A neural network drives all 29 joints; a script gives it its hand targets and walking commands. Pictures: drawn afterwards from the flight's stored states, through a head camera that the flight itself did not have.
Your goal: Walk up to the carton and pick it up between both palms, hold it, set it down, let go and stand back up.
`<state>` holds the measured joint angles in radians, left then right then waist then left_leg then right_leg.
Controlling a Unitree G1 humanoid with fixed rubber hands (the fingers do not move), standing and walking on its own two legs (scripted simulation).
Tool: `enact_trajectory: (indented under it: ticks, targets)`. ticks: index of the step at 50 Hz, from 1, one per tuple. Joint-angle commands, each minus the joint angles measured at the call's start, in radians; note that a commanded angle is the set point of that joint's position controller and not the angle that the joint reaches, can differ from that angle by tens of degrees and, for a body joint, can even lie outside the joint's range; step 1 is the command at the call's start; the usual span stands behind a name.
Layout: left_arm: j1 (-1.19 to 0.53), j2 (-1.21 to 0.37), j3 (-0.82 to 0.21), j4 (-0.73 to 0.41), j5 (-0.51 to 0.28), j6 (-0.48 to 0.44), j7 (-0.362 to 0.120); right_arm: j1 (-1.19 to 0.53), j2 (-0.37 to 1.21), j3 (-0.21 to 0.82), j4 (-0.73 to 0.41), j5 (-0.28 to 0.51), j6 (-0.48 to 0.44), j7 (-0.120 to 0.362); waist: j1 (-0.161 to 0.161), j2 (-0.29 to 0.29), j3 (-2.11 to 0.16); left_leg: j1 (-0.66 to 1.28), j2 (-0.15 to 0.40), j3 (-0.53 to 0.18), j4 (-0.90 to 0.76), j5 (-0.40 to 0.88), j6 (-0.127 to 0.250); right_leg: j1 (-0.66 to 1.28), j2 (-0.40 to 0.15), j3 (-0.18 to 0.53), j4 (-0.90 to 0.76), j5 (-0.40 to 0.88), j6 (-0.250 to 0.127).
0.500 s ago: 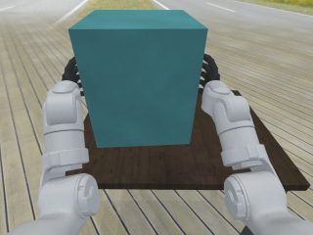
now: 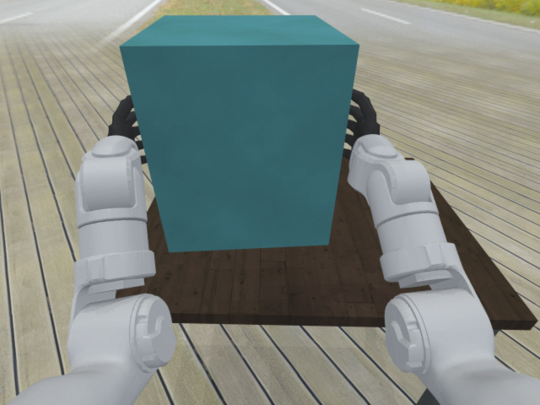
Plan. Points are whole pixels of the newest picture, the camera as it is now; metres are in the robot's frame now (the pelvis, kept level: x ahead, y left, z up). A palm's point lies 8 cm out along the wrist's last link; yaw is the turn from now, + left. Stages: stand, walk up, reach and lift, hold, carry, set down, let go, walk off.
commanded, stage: hold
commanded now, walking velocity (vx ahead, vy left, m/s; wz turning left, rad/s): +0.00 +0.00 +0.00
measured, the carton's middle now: (245, 128) +0.44 +0.03 +0.28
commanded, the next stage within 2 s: none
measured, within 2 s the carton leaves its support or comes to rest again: neither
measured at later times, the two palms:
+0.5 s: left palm (134, 150) +0.37 +0.17 +0.27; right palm (369, 149) +0.37 -0.14 +0.28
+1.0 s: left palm (123, 150) +0.37 +0.19 +0.28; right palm (359, 144) +0.37 -0.13 +0.28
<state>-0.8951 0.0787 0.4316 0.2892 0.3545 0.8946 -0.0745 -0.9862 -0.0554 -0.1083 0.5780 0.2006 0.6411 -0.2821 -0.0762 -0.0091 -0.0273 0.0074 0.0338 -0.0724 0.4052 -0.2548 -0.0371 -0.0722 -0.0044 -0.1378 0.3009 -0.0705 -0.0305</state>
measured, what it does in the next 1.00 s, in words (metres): stands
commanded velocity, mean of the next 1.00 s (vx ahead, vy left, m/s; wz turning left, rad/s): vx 0.00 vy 0.00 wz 0.00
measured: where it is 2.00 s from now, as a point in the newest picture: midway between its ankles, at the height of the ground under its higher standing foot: outside the picture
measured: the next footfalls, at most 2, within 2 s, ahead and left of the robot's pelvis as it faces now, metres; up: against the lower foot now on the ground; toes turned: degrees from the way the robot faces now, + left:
none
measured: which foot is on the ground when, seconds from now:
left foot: down 0.00-1.00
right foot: down 0.00-1.00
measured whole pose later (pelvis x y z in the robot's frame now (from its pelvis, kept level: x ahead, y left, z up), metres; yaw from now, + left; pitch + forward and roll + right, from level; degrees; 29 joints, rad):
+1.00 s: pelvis +0.00 +0.00 +0.00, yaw +1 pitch -9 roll -1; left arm -0.89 0.09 0.42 0.29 0.35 0.89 -0.08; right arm -0.98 -0.05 -0.11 0.56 0.20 0.64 -0.29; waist -0.08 -0.01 -0.02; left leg 0.01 0.03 -0.08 0.41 -0.26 -0.04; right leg -0.06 0.00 -0.15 0.29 -0.07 -0.03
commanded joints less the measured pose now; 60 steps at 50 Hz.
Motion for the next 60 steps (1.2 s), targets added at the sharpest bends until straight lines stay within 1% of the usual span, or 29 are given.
enact_trajectory:
  ticks: [1,7,8,9,10,16,20,22,24,26,28,29,30,32,35,37,38,40,41,43,45,48,49,50,54,55,56,58,60]
  targets:
    - [-0.825,-0.507,-0.394,-0.084,-0.233,-0.093,-0.186,-0.808,0.569,0.277,-0.254,0.148,-0.052,0.174,-0.030,0.073,-0.387,-0.457,-0.069,0.069,-0.173,0.065,0.005,0.594,0.037,0.110,0.054,0.073,0.033]
    - [-0.829,-0.496,-0.389,-0.090,-0.233,-0.105,-0.195,-0.809,0.579,0.285,-0.262,0.160,-0.057,0.166,-0.031,0.071,-0.418,-0.441,-0.076,0.071,-0.160,0.104,0.006,0.604,0.032,0.114,0.051,0.100,0.034]
    - [-0.830,-0.506,-0.398,-0.115,-0.238,-0.106,-0.194,-0.813,0.590,0.299,-0.276,0.168,-0.059,0.166,-0.032,0.072,-0.444,-0.430,-0.075,0.069,-0.153,0.138,0.003,0.610,0.037,0.111,0.053,0.123,0.035]
    - [-0.823,-0.503,-0.397,-0.103,-0.238,-0.105,-0.195,-0.813,0.578,0.295,-0.281,0.169,-0.060,0.164,-0.035,0.075,-0.447,-0.427,-0.077,0.070,-0.151,0.141,0.002,0.610,0.036,0.111,0.053,0.127,0.036]
    - [-0.819,-0.513,-0.410,-0.136,-0.248,-0.107,-0.192,-0.809,0.585,0.308,-0.304,0.178,-0.062,0.163,-0.031,0.076,-0.475,-0.415,-0.075,0.067,-0.144,0.170,-0.003,0.619,0.040,0.109,0.060,0.151,0.033]
    - [-0.795,-0.504,-0.423,-0.173,-0.247,-0.097,-0.187,-0.780,0.577,0.337,-0.338,0.194,-0.057,0.154,-0.028,0.072,-0.471,-0.374,-0.082,0.069,-0.134,0.215,-0.006,0.603,0.040,0.106,0.056,0.185,0.040]
    - [-0.784,-0.500,-0.416,-0.171,-0.239,-0.087,-0.190,-0.770,0.581,0.343,-0.336,0.194,-0.050,0.156,-0.023,0.058,-0.434,-0.386,-0.081,0.070,-0.145,0.185,0.001,0.597,0.037,0.105,0.048,0.153,0.042]
    - [-0.778,-0.495,-0.405,-0.161,-0.228,-0.084,-0.191,-0.774,0.578,0.346,-0.334,0.193,-0.050,0.158,-0.012,0.051,-0.412,-0.384,-0.080,0.073,-0.153,0.174,0.004,0.582,0.040,0.102,0.043,0.138,0.042]
    - [-0.781,-0.508,-0.430,-0.203,-0.238,-0.083,-0.185,-0.777,0.587,0.365,-0.367,0.207,-0.056,0.162,-0.011,0.066,-0.457,-0.368,-0.079,0.070,-0.143,0.213,-0.002,0.604,0.046,0.101,0.054,0.171,0.041]
    - [-0.794,-0.506,-0.431,-0.211,-0.241,-0.086,-0.180,-0.782,0.582,0.361,-0.367,0.206,-0.056,0.161,-0.004,0.072,-0.451,-0.377,-0.076,0.068,-0.142,0.209,-0.002,0.603,0.047,0.101,0.055,0.165,0.040]
    - [-0.794,-0.513,-0.440,-0.213,-0.244,-0.083,-0.176,-0.784,0.587,0.361,-0.361,0.205,-0.056,0.165,-0.009,0.069,-0.441,-0.380,-0.073,0.067,-0.150,0.196,-0.001,0.595,0.052,0.099,0.054,0.149,0.038]
    - [-0.784,-0.503,-0.415,-0.168,-0.230,-0.080,-0.177,-0.779,0.575,0.346,-0.338,0.190,-0.052,0.166,-0.003,0.059,-0.399,-0.403,-0.072,0.069,-0.160,0.149,0.005,0.588,0.047,0.099,0.049,0.115,0.040]
    - [-0.774,-0.512,-0.422,-0.175,-0.231,-0.078,-0.177,-0.781,0.582,0.350,-0.347,0.191,-0.055,0.168,-0.003,0.056,-0.408,-0.407,-0.069,0.067,-0.166,0.140,0.006,0.598,0.049,0.099,0.051,0.115,0.040]
    - [-0.786,-0.497,-0.402,-0.148,-0.222,-0.080,-0.182,-0.777,0.573,0.329,-0.308,0.173,-0.052,0.171,-0.001,0.054,-0.381,-0.433,-0.068,0.070,-0.181,0.079,0.014,0.595,0.041,0.104,0.049,0.067,0.039]
    - [-0.797,-0.511,-0.415,-0.146,-0.229,-0.086,-0.182,-0.787,0.577,0.322,-0.311,0.170,-0.057,0.176,-0.005,0.072,-0.395,-0.443,-0.062,0.062,-0.184,0.080,0.014,0.607,0.044,0.104,0.056,0.079,0.035]
    - [-0.813,-0.508,-0.409,-0.130,-0.233,-0.094,-0.182,-0.807,0.582,0.315,-0.308,0.165,-0.061,0.174,-0.010,0.062,-0.400,-0.442,-0.068,0.069,-0.174,0.090,0.012,0.598,0.042,0.107,0.053,0.083,0.036]
    - [-0.821,-0.517,-0.426,-0.162,-0.246,-0.099,-0.180,-0.802,0.587,0.320,-0.318,0.166,-0.064,0.174,-0.018,0.069,-0.430,-0.432,-0.066,0.064,-0.170,0.106,0.007,0.609,0.045,0.105,0.061,0.101,0.035]
    - [-0.829,-0.527,-0.435,-0.156,-0.252,-0.100,-0.178,-0.804,0.588,0.313,-0.314,0.165,-0.065,0.173,-0.026,0.078,-0.437,-0.428,-0.066,0.063,-0.165,0.123,0.002,0.603,0.046,0.105,0.060,0.114,0.033]
    - [-0.828,-0.522,-0.429,-0.143,-0.247,-0.098,-0.179,-0.797,0.578,0.303,-0.295,0.161,-0.061,0.173,-0.029,0.082,-0.421,-0.430,-0.068,0.066,-0.167,0.117,0.000,0.604,0.047,0.103,0.057,0.108,0.031]
    - [-0.818,-0.528,-0.437,-0.152,-0.252,-0.096,-0.181,-0.791,0.576,0.304,-0.305,0.161,-0.060,0.171,-0.038,0.089,-0.434,-0.434,-0.068,0.063,-0.161,0.123,-0.006,0.611,0.047,0.103,0.062,0.117,0.030]
    - [-0.817,-0.515,-0.423,-0.126,-0.241,-0.094,-0.186,-0.794,0.567,0.296,-0.283,0.156,-0.055,0.171,-0.035,0.083,-0.402,-0.446,-0.068,0.064,-0.169,0.095,-0.001,0.604,0.042,0.104,0.057,0.092,0.031]
    - [-0.801,-0.507,-0.417,-0.124,-0.235,-0.092,-0.191,-0.774,0.565,0.297,-0.277,0.157,-0.054,0.167,-0.035,0.089,-0.404,-0.433,-0.072,0.066,-0.162,0.125,-0.005,0.602,0.038,0.106,0.057,0.117,0.032]
    - [-0.810,-0.522,-0.437,-0.163,-0.246,-0.093,-0.189,-0.791,0.577,0.313,-0.310,0.170,-0.059,0.167,-0.040,0.096,-0.446,-0.416,-0.071,0.063,-0.151,0.166,-0.008,0.614,0.045,0.105,0.064,0.144,0.030]
    - [-0.807,-0.520,-0.441,-0.162,-0.245,-0.091,-0.188,-0.776,0.573,0.312,-0.305,0.175,-0.057,0.164,-0.045,0.103,-0.444,-0.400,-0.074,0.069,-0.145,0.191,-0.013,0.608,0.044,0.104,0.060,0.161,0.030]
    - [-0.794,-0.513,-0.433,-0.171,-0.243,-0.088,-0.187,-0.768,0.566,0.324,-0.315,0.183,-0.052,0.161,-0.040,0.088,-0.427,-0.383,-0.077,0.068,-0.137,0.218,-0.017,0.595,0.048,0.098,0.058,0.175,0.034]
    - [-0.777,-0.519,-0.437,-0.181,-0.242,-0.085,-0.187,-0.765,0.569,0.335,-0.332,0.189,-0.053,0.162,-0.033,0.082,-0.433,-0.370,-0.077,0.066,-0.139,0.227,-0.016,0.594,0.050,0.098,0.057,0.185,0.035]
    - [-0.787,-0.520,-0.439,-0.183,-0.240,-0.082,-0.189,-0.772,0.570,0.337,-0.335,0.191,-0.051,0.162,-0.037,0.079,-0.431,-0.377,-0.078,0.067,-0.136,0.233,-0.014,0.594,0.050,0.099,0.056,0.184,0.035]
    - [-0.762,-0.516,-0.426,-0.176,-0.232,-0.079,-0.189,-0.763,0.570,0.352,-0.343,0.200,-0.050,0.162,-0.019,0.075,-0.424,-0.372,-0.077,0.068,-0.138,0.242,-0.011,0.597,0.051,0.098,0.053,0.191,0.038]
    - [-0.776,-0.520,-0.449,-0.229,-0.249,-0.081,-0.184,-0.768,0.582,0.366,-0.374,0.211,-0.055,0.162,-0.022,0.070,-0.462,-0.341,-0.078,0.067,-0.131,0.263,-0.011,0.601,0.051,0.101,0.060,0.212,0.039]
